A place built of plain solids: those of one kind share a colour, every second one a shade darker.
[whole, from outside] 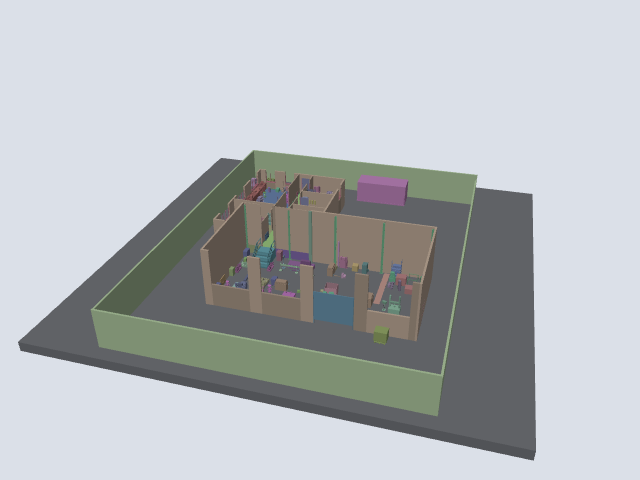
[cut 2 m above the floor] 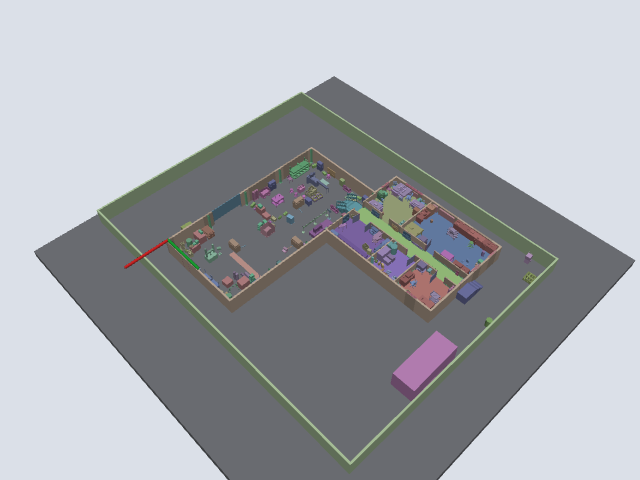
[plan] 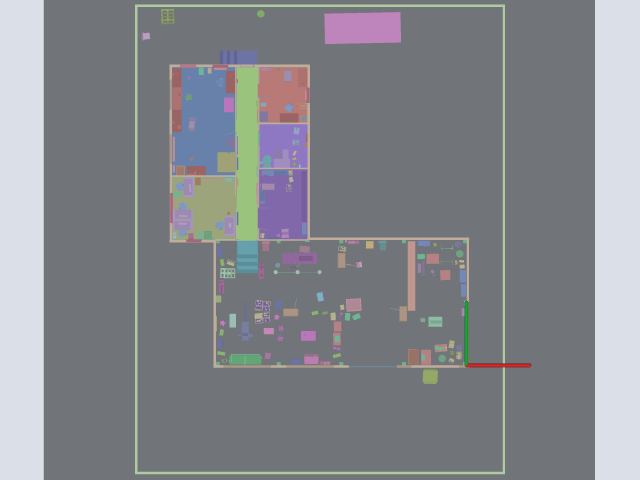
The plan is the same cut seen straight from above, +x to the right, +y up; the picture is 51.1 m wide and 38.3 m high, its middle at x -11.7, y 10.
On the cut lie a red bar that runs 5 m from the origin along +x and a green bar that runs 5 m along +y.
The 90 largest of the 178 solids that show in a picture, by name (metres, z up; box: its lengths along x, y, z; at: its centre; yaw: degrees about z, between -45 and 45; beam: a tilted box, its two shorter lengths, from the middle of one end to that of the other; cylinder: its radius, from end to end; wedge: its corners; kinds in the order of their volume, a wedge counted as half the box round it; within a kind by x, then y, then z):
{
 "yard_bound_1": {"box": [0.2, 37.49, 4.07], "at": [-26.36, 10.05, 1.99]},
 "yard_bound_2": {"box": [29.53, 0.2, 4.07], "at": [-11.69, -8.6, 1.99]},
 "yard_bound_3": {"box": [29.53, 0.2, 4.07], "at": [-11.69, 28.69, 1.99]},
 "yard_bound_4": {"box": [0.2, 37.49, 3.37], "at": [2.97, 10.05, 1.64]},
 "wall_1": {"box": [0.2, 1.56, 3.67], "at": [-23.6, 10.57, 1.78]},
 "wall_2": {"box": [0.2, 1.36, 3.67], "at": [-23.6, 14.43, 1.78]},
 "wall_3": {"box": [0.2, 2.41, 2.17], "at": [-23.6, 17.25, 1.03]},
 "wall_4": {"box": [0.2, 1.96, 3.67], "at": [-23.6, 19.43, 1.78]},
 "wall_5": {"box": [0.2, 2.41, 2.17], "at": [-23.6, 21.6, 1.03]},
 "wall_6": {"box": [0.2, 1.21, 3.67], "at": [-23.6, 23.4, 1.78]},
 "wall_7": {"box": [0.86, 0.2, 3.67], "at": [-23.27, 23.9, 1.78]},
 "wall_8": {"box": [1.36, 0.2, 3.67], "at": [-23.02, 9.9, 1.78]},
 "wall_9": {"box": [1.26, 0.2, 2.07], "at": [-22.23, 23.9, 0.98]},
 "wall_10": {"box": [5.1, 0.06, 3.67], "at": [-20.95, 15.07, 1.78]},
 "wall_11": {"box": [5.1, 0.06, 3.67], "at": [-20.95, 15.13, 1.78]},
 "wall_12": {"box": [1.36, 0.2, 3.67], "at": [-20.93, 23.9, 1.78]},
 "wall_13": {"box": [0.2, 10.2, 6.15], "at": [-20.1, 4.9, 3.02]},
 "wall_14": {"box": [0.81, 0.2, 6.15], "at": [-19.8, -0.1, 3.02]},
 "wall_15": {"box": [1.21, 0.2, 2.07], "at": [-19.65, 23.9, 0.98]},
 "wall_16": {"box": [1.66, 0.06, 3.67], "at": [-19.23, 10.03, 1.78]},
 "wall_17": {"box": [1.66, 0.06, 6.15], "at": [-19.17, 9.97, 3.02]},
 "wall_18": {"box": [0.06, 3.46, 3.67], "at": [-18.43, 16.83, 1.78]},
 "wall_19": {"box": [0.06, 4.16, 3.67], "at": [-18.43, 21.72, 1.78]},
 "wall_20": {"box": [0.06, 2.55, 3.67], "at": [-18.37, 11.28, 1.78]},
 "wall_21": {"box": [0.06, 1.61, 3.67], "at": [-18.37, 14.36, 1.78]},
 "wall_22": {"box": [0.06, 3.52, 3.67], "at": [-18.37, 16.8, 1.78]},
 "wall_23": {"box": [0.06, 4.16, 3.67], "at": [-18.37, 21.72, 1.78]},
 "wall_24": {"box": [3.81, 0.2, 2.45], "at": [-17.5, -0.1, 1.18]},
 "wall_25": {"box": [1.8, 0.2, 3.67], "at": [-17.5, 23.9, 1.78]},
 "wall_26": {"box": [0.06, 3.1, 3.67], "at": [-16.57, 14.15, 1.78]},
 "wall_27": {"box": [0.06, 1.85, 3.67], "at": [-16.57, 16.63, 1.78]},
 "wall_28": {"box": [0.06, 2.06, 3.67], "at": [-16.57, 20.33, 1.78]},
 "wall_29": {"box": [1.21, 0.2, 6.15], "at": [-15.0, -0.1, 3.02]},
 "wall_30": {"box": [4.02, 0.06, 6.15], "at": [-14.65, 9.97, 3.02]},
 "wall_31": {"box": [3.9, 0.06, 3.67], "at": [-14.65, 10.03, 1.78]},
 "wall_32": {"box": [3.9, 0.06, 3.67], "at": [-14.65, 15.67, 1.78]},
 "wall_33": {"box": [3.9, 0.06, 3.67], "at": [-14.65, 15.73, 1.78]},
 "wall_34": {"box": [3.9, 0.06, 3.67], "at": [-14.65, 19.27, 1.78]},
 "wall_35": {"box": [3.9, 0.06, 3.67], "at": [-14.65, 19.33, 1.78]},
 "wall_36": {"box": [4.1, 0.2, 3.67], "at": [-14.55, 23.9, 1.78]},
 "wall_37": {"box": [0.2, 5.7, 3.67], "at": [-12.6, 12.85, 1.78]},
 "wall_38": {"box": [0.2, 3.6, 3.67], "at": [-12.6, 17.5, 1.78]},
 "wall_39": {"box": [0.2, 1.66, 3.67], "at": [-12.6, 20.12, 1.78]},
 "wall_40": {"box": [0.2, 1.21, 2.07], "at": [-12.6, 21.55, 0.98]},
 "wall_41": {"box": [0.2, 1.86, 3.67], "at": [-12.6, 23.07, 1.78]},
 "wall_42": {"box": [3.81, 0.2, 2.45], "at": [-12.5, -0.1, 1.18]},
 "wall_43": {"box": [1.21, 0.2, 6.15], "at": [-10.0, -0.1, 3.02]},
 "wall_44": {"box": [12.9, 0.2, 6.15], "at": [-6.25, 10.1, 3.02]},
 "wall_45": {"box": [1.21, 0.2, 6.15], "at": [-5.0, -0.1, 3.02]},
 "wall_46": {"box": [3.81, 0.2, 2.45], "at": [-2.5, -0.1, 1.18]},
 "wall_47": {"box": [0.81, 0.2, 6.15], "at": [-0.2, -0.1, 3.02]},
 "wall_48": {"box": [0.2, 10.4, 6.15], "at": [0.1, 5.0, 3.02]},
 "beyond_container_1": {"box": [5.99, 2.32, 2.59], "at": [-8.28, 26.91, 1.24], "yaw": 1.1},
 "beyond_container_2": {"box": [6.06, 2.4, 2.65], "at": [-8.28, 26.91, 1.27], "yaw": 1.1},
 "raised_floor_lab_1": {"box": [5.23, 8.83, 1.07], "at": [-20.95, 19.45, 0.48]},
 "raised_floor_office_1": {"box": [5.23, 5.23, 1.07], "at": [-20.95, 12.55, 0.48]},
 "raised_floor_corridor_1": {"box": [1.93, 13.93, 1.07], "at": [-17.5, 16.9, 0.48]},
 "raised_floor_stores_1": {"box": [4.03, 5.83, 1.07], "at": [-14.65, 12.85, 0.48]},
 "raised_floor_prep_1": {"box": [4.03, 4.63, 1.07], "at": [-14.65, 21.55, 0.48]},
 "raised_floor_plant_1": {"box": [4.03, 3.73, 1.07], "at": [-14.65, 17.5, 0.48]},
 "test_desk_1": {"box": [1.2, 0.6, 0.86], "at": [-14.03, 4.21, 0.38]},
 "test_desk_2": {"box": [1.08, 0.52, 1.05], "at": [-14.03, 4.21, 0.48]},
 "test_desk_3": {"box": [0.6, 1.2, 0.86], "at": [-9.99, 8.36, 0.38]},
 "test_desk_4": {"box": [0.52, 1.08, 1.05], "at": [-9.99, 8.36, 0.48]},
 "test_desk_5": {"box": [0.6, 1.2, 0.86], "at": [-5.06, 4.12, 0.38]},
 "test_desk_6": {"box": [0.52, 1.08, 1.05], "at": [-5.06, 4.12, 0.48]},
 "crate_1": {"box": [0.6, 1.0, 0.95], "at": [-10.35, 2.1, 0.42], "yaw": 1.4},
 "crate_2": {"box": [0.8, 1.2, 0.95], "at": [-3.23, 0.65, 0.42]},
 "crate_3": {"box": [1.0, 0.8, 0.95], "at": [-2.7, 8.5, 0.42], "yaw": 1.3},
 "crate_4": {"box": [1.0, 0.6, 0.8], "at": [-2.05, 1.38, 0.35], "yaw": 4.5},
 "crate_5": {"box": [0.8, 0.8, 0.65], "at": [-1.7, 7.2, 0.28], "yaw": 2.7},
 "door_landing_1": {"box": [1.7, 0.32, 0.73], "at": [-17.5, 8.4, 0.32]},
 "door_landing_2": {"box": [1.7, 0.32, 0.9], "at": [-17.5, 8.7, 0.4]},
 "door_landing_3": {"box": [1.7, 1.1, 1.07], "at": [-17.5, 9.39, 0.48]},
 "yard_step_1": {"box": [1.6, 1.1, 1.01], "at": [-17.5, 24.55, 0.5]},
 "plant_pumps_1": {"box": [1.3, 0.72, 1.35], "at": [-14.75, 16.12, 1.65]},
 "bed_1": {"box": [2.75, 0.85, 0.5], "at": [-13.31, 8.52, 0.2]},
 "band_saw_1": {"box": [0.57, 1.5, 0.75], "at": [-17.67, 2.73, 0.33]},
 "band_saw_2": {"box": [0.47, 1.38, 0.79], "at": [-17.67, 2.73, 0.35]},
 "beyond_tote_tank_1": {"box": [1.18, 0.94, 1.02], "at": [-2.9, -0.88, 0.63], "yaw": -2.4},
 "roller_shutter_1": {"box": [3.66, 0.06, 3.11], "at": [-7.5, -0.12, 1.95]},
 "lab_fridge_1": {"box": [0.58, 0.68, 1.74], "at": [-22.82, 15.52, 1.84]},
 "pallet_stack_1": {"box": [0.72, 1.13, 0.86], "at": [-4.25, 0.69, 0.38]},
 "calorifier_1": {"cylinder": 0.35, "from": [-15.91, 16.41, 1.02], "to": [-15.91, 16.41, 2.53]},
 "test_machine_1": {"box": [1.1, 0.8, 0.65], "at": [-2.5, 3.48, 0.28]},
 "drying_oven_1": {"box": [0.69, 0.8, 0.83], "at": [-16.19, 19.86, 1.98]},
 "piece_1": {"box": [1.4, 1.6, 0.2], "at": [-19.17, 16.2, 1.77]},
 "filing_tall_1": {"box": [0.47, 0.62, 1.37], "at": [-21.45, 14.68, 1.66]},
 "shelving_run_1": {"box": [0.44, 3.9, 0.23], "at": [-12.97, 13.45, 1.92]},
 "pier_1": {"box": [0.34, 0.17, 6.15], "at": [-12.7, 9.91, 3.02]}
}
